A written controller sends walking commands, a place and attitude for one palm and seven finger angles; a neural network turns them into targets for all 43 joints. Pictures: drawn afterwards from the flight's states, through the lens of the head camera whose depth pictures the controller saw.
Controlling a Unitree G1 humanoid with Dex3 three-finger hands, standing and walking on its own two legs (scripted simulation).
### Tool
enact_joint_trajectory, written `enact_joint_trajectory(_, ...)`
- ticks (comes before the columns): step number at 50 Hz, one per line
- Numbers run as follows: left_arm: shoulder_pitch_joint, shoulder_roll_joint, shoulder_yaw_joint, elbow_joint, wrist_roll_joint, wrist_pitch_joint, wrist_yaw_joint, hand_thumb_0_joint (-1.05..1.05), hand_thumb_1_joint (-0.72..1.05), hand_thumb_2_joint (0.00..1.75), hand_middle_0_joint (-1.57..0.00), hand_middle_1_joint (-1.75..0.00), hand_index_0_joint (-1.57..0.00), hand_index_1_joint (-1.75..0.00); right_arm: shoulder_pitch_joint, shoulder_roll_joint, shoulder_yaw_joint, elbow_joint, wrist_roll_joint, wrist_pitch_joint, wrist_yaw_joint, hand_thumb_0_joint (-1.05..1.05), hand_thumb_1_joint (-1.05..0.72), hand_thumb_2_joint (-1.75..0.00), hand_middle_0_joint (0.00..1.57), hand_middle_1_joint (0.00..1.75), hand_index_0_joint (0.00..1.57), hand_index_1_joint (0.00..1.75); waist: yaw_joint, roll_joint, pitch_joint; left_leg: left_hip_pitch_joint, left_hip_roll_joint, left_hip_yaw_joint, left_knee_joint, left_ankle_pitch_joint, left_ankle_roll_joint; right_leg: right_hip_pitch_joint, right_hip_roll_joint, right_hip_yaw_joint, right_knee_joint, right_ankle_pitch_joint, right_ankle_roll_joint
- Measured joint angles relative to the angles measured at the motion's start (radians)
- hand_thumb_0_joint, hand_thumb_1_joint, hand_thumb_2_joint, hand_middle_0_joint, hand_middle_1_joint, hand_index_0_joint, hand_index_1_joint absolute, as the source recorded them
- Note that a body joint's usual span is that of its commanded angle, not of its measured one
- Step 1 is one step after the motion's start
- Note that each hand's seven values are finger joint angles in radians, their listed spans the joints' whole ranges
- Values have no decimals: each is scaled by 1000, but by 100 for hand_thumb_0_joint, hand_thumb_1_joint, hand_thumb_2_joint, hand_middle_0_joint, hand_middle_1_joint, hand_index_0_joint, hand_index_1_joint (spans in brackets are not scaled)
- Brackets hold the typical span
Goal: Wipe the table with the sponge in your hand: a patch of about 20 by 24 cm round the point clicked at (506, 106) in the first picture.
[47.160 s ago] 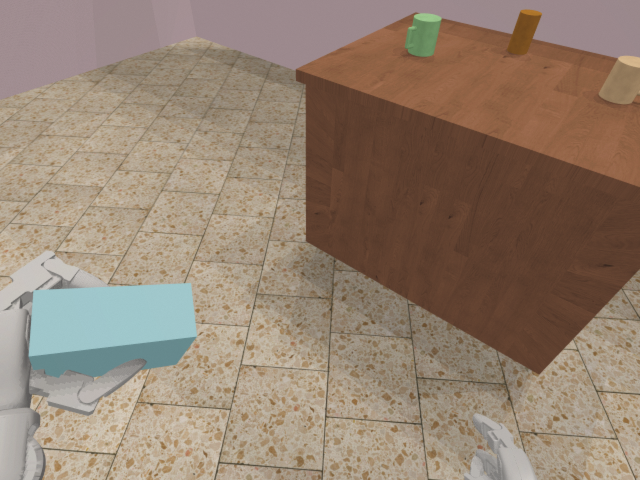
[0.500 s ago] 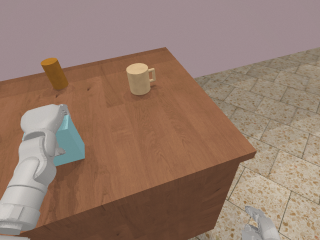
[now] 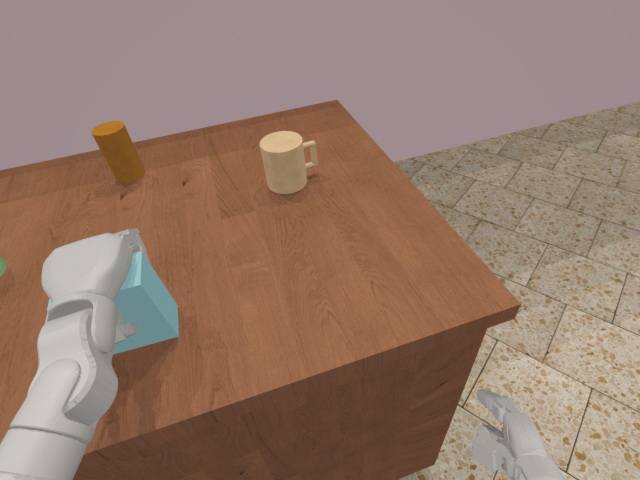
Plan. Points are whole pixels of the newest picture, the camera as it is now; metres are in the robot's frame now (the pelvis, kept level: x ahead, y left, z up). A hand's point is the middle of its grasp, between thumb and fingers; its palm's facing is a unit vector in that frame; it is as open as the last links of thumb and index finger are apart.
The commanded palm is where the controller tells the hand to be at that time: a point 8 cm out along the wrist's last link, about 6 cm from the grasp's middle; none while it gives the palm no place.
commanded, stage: wipe back along the first lane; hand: left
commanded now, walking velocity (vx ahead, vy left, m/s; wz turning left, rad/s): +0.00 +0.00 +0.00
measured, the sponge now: (128, 316) +0.29 +0.30 +0.07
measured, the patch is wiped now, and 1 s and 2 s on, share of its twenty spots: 1.00 1.00 1.00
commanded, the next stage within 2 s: lift the sponge slowly off the table in 0.36 s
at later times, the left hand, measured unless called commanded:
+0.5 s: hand (113, 320) +0.25 +0.27 +0.13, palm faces +0.14 -0.08 -0.99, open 9.8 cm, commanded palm +0.20 +0.26 +0.16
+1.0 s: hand (108, 333) +0.23 +0.26 +0.13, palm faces +0.10 -0.10 -0.99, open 9.8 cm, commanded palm +0.19 +0.26 +0.19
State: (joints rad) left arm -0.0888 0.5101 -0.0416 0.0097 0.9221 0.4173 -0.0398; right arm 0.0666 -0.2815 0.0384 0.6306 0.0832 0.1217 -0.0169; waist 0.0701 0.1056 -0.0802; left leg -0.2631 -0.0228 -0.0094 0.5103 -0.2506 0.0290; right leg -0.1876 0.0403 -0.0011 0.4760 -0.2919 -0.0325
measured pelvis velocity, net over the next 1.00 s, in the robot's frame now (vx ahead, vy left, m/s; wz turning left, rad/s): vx -0.02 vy -0.01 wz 0.00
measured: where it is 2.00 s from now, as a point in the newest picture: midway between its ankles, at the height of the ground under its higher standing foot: outside the picture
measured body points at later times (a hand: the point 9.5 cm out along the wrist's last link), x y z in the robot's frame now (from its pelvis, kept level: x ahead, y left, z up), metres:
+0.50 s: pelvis +0.00 +0.00 +0.00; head -0.03 -0.04 +0.45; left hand +0.23 +0.27 +0.18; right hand +0.24 -0.20 -0.08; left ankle +0.01 +0.10 -0.74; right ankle -0.03 -0.10 -0.74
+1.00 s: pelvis -0.02 -0.01 +0.00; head -0.05 -0.06 +0.44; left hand +0.22 +0.26 +0.19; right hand +0.24 -0.21 -0.07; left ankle +0.01 +0.10 -0.74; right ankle -0.03 -0.10 -0.74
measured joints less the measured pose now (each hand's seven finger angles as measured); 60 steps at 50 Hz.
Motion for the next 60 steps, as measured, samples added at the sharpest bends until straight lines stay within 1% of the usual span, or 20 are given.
enact_joint_trajectory(11,70,-27,-32,-120,11,61,9,1,-46,110,-68,-147,-72,-143,-23,7,9,-3,0,-6,6,1,-91,-90,20,30,20,30,19,5,2,5,-7,4,6,-3,6,2,-7,4,11,-5,6)
enact_joint_trajectory(17,110,-39,-44,-174,20,81,13,2,-46,109,-68,-148,-72,-143,-30,13,12,-6,0,-7,8,1,-91,-90,20,30,20,30,24,7,0,6,-7,7,8,-4,7,1,-8,7,18,-8,7)
enact_joint_trajectory(25,178,-40,-40,-253,8,89,19,2,-46,109,-67,-148,-72,-143,-33,13,16,-6,-3,-9,15,1,-91,-90,20,30,20,30,27,7,1,10,-3,13,16,-8,4,1,-4,12,29,-11,5)
enact_joint_trajectory(34,164,-34,-48,-255,-7,100,6,2,-46,109,-68,-146,-73,-142,-38,15,20,0,-7,-18,-1,1,-91,-90,20,30,20,30,38,3,10,17,1,6,16,-3,-3,7,1,5,34,-10,-3)
enact_joint_trajectory(42,155,-9,-37,-240,-24,87,-23,1,-48,109,-70,-144,-75,-140,-43,20,25,5,-13,-32,-9,1,-90,-90,20,30,20,30,36,2,14,27,7,1,10,5,-12,17,8,1,30,-4,-12)
enact_joint_trajectory(52,151,15,-29,-228,-41,51,-53,0,-49,109,-73,-142,-77,-137,-43,12,21,16,-20,-57,-22,1,-90,-90,20,30,20,30,44,5,25,44,14,-8,-1,17,-21,34,15,-7,21,5,-22)
enact_joint_trajectory(60,93,33,-30,-157,-51,17,-68,-1,-50,109,-74,-140,-78,-136,-45,13,23,37,-22,-85,-44,1,-90,-90,20,30,20,30,52,5,42,55,18,-18,-17,35,-28,47,20,-16,4,21,-29)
